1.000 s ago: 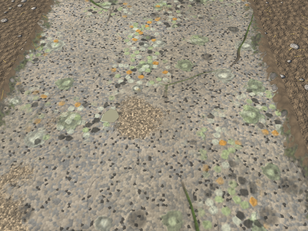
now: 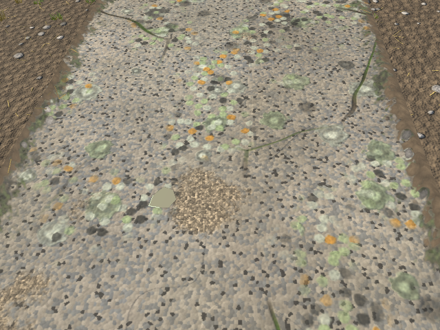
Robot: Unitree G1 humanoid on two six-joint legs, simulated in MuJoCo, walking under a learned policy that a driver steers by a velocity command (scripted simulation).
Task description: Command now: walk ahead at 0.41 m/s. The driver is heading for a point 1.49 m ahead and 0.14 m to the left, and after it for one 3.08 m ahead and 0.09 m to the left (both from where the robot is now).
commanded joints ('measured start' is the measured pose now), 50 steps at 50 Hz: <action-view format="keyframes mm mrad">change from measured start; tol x32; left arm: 1 105 56 -8 -5 8 18 -1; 18 162 2 -25 -77 4 9 3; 39 -541 122 30 -319 -14 12 -10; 45 -14 337 109 -201 0 2 -6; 50 -262 169 50 -242 10 -3 -26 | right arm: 1 -71 -45 -20 -77 -5 -13 17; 12 -460 -54 9 -259 -1 -8 44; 18 167 -255 -68 -101 -38 6 22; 50 -10 -144 -19 -84 -12 -19 -6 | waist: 1 -4 -109 114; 12 5 -120 182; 18 -157 270 -425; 39 -113 35 109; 46 39 -396 -355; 50 -17 -63 -53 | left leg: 1 -345 81 -1 -13 105 1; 12 -156 7 79 -609 284 10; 16 419 -53 76 -641 252 100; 18 971 412 -758 -836 -11 340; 25 204 167 -153 -1051 249 155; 41 519 248 -90 -976 293 102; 44 435 156 -5 -590 632 41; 46 -155 -95 -16 50 -269 -41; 50 -200 104 -70 50 -3 -9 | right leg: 1 183 -244 223 -213 451 -97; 11 108 -257 106 -294 535 -101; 16 78 -225 48 276 1108 -32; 18 -506 59 114 1004 -186 36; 19 -594 -5 227 1102 -174 -7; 41 -560 -125 42 141 269 6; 44 -100 -64 1 111 244 -65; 46 467 -450 752 -65 47 -279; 50 26 -310 363 -161 260 -156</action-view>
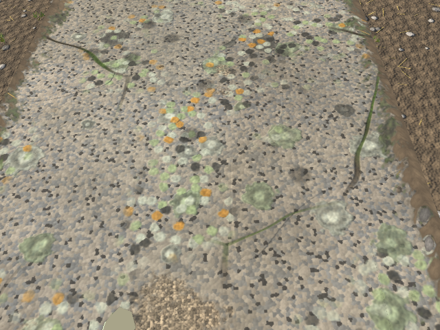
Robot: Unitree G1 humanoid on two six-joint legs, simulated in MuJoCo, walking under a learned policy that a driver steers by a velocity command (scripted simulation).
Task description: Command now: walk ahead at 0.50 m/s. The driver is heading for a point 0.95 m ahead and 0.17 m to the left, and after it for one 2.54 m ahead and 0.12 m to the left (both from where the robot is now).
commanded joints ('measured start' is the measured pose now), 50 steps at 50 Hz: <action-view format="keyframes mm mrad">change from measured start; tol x16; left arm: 1 58 76 10 -19 14 -8 -5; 25 344 4 -16 70 7 28 37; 50 -211 89 20 -110 -18 7 -6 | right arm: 1 -8 -84 -29 -68 -7 -9 -6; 19 -437 -32 -21 -221 -4 -4 37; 22 -315 -83 -44 -198 -5 -12 42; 25 152 -281 -112 -76 -32 -5 23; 30 -136 -53 -36 -118 -34 -12 33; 50 98 -149 -60 5 -10 32 -18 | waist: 1 4 -83 -82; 20 67 -94 74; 23 -79 -117 -90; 26 -112 206 -433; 30 7 36 -74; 50 -22 66 36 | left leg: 1 -269 126 -49 31 140 12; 12 -373 103 13 -455 500 -39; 20 -350 56 42 -642 370 10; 23 61 -37 113 -673 334 67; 24 381 81 -20 -639 354 122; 25 767 343 -494 -710 221 288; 26 790 381 -716 -850 148 306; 30 235 228 -241 -957 308 163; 33 135 197 -151 -1025 365 178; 50 458 252 -40 -898 650 108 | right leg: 1 285 -260 329 -306 124 -153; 18 474 -264 127 -347 242 -133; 23 457 -222 69 -5 721 -73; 24 257 -170 38 268 543 -40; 26 -290 39 189 836 -415 20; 27 -377 -27 187 881 -364 1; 32 -179 -168 127 659 -110 2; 41 -311 -143 85 200 261 43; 50 -213 -69 40 -2 83 -18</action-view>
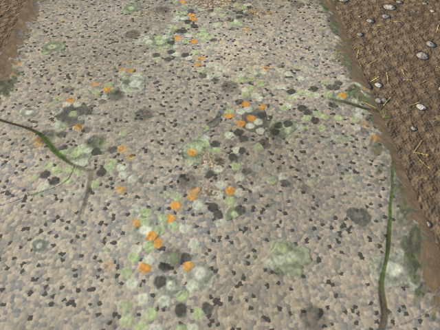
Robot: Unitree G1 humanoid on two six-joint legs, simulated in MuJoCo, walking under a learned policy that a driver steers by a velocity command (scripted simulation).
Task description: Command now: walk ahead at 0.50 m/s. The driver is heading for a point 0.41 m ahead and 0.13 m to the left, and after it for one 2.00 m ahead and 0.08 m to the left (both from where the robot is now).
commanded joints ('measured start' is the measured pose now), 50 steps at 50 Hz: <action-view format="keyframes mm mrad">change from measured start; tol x32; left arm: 1 24 127 37 -53 0 -25 -8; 4 438 314 93 60 21 -20 4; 50 133 120 21 -71 21 68 73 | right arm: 1 -11 -180 -39 -29 5 7 -8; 50 -249 -100 -9 -318 -53 55 -9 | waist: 1 98 131 1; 4 162 -262 -381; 24 135 -6 104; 32 28 205 -500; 50 63 162 -117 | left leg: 1 14 290 -101 141 770 132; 3 -275 171 -15 648 577 68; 4 -679 -23 -44 994 -149 8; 6 -846 66 -180 1137 -152 44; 20 -778 158 -103 569 435 15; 28 -537 14 68 389 224 81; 31 189 319 -462 375 1206 318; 50 -402 184 -299 88 209 199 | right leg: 1 123 50 -39 -46 -73 -48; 4 1014 -350 646 -143 -172 -313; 11 423 -192 158 -382 -57 -154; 21 508 -176 -123 -433 68 -106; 28 636 -195 -206 -25 736 -42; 30 402 -94 -218 445 334 61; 31 33 87 -150 805 -701 124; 32 -32 119 85 956 -751 117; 50 231 -11 70 194 -235 115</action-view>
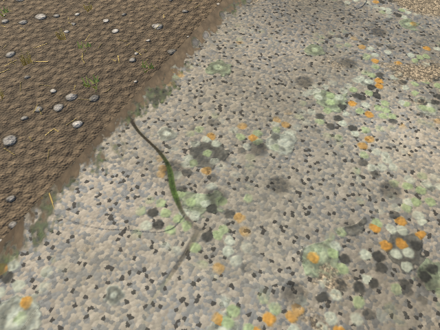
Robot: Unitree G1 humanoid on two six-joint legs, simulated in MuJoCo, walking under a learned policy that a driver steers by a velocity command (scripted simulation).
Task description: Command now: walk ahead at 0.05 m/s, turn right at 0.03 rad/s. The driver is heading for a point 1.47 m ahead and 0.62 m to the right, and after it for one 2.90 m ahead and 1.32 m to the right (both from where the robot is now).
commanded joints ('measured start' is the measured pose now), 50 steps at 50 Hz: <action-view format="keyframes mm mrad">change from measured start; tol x16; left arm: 1 16 70 9 -45 -7 -18 -13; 25 -26 63 19 -210 -32 33 -55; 32 126 311 89 -250 15 33 -50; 50 24 181 47 -282 -4 29 -29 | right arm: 1 8 -91 -4 -28 -14 -18 11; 50 -43 -124 -41 -97 31 -19 6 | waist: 1 -3 164 -111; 9 -16 -168 -63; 13 -18 -96 -98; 16 -7 240 -100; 29 22 199 -122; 32 30 -274 -128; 35 24 -74 -114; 50 38 -131 -120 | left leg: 1 31 276 -167 -128 13 133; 12 108 96 59 139 -75 -20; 17 282 557 -364 -114 368 252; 26 248 408 67 -77 386 129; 30 133 376 163 103 142 -1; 32 -357 141 184 608 -574 -163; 34 -378 157 17 781 -466 -144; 39 -262 141 18 691 -212 -157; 50 -74 111 13 253 -228 -148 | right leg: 1 213 5 -39 -126 -4 -19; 5 307 -65 61 -291 443 -109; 12 185 -94 259 -345 237 -200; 17 -124 68 0 276 -386 -47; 19 -146 32 32 428 -330 -33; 30 358 98 -150 -354 138 -113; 32 566 -332 473 -406 722 -407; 36 411 -169 265 -439 403 -313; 50 337 -99 368 -400 243 -306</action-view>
